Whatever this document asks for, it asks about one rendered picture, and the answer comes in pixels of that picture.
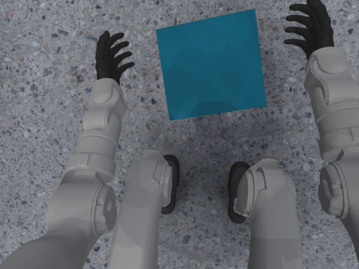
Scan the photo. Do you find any left robot upper arm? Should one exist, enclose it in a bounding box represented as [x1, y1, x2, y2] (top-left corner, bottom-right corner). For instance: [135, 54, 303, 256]
[0, 183, 117, 269]

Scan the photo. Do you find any right robot hand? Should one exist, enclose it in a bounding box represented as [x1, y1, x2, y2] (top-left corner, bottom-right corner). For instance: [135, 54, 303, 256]
[284, 0, 334, 61]

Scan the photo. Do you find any right robot forearm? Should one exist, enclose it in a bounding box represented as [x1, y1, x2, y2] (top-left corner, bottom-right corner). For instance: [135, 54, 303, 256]
[304, 47, 359, 163]

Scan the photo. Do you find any carton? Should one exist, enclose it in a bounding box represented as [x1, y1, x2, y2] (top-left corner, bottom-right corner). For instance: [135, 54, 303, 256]
[156, 8, 266, 120]

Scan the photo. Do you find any left robot hand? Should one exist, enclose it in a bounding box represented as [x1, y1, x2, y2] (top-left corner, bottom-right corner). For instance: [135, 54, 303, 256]
[95, 31, 135, 85]

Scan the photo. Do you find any robot right shin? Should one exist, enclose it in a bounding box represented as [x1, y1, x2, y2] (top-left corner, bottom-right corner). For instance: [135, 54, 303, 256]
[233, 159, 296, 218]

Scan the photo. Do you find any robot left thigh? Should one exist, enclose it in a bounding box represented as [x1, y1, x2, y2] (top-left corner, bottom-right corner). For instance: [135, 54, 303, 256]
[106, 158, 172, 269]

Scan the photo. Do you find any left robot forearm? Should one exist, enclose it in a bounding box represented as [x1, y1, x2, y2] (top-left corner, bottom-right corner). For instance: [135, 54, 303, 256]
[47, 78, 127, 227]

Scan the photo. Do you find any right robot upper arm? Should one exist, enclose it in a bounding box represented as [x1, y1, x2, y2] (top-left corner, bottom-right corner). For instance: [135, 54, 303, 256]
[318, 160, 359, 263]

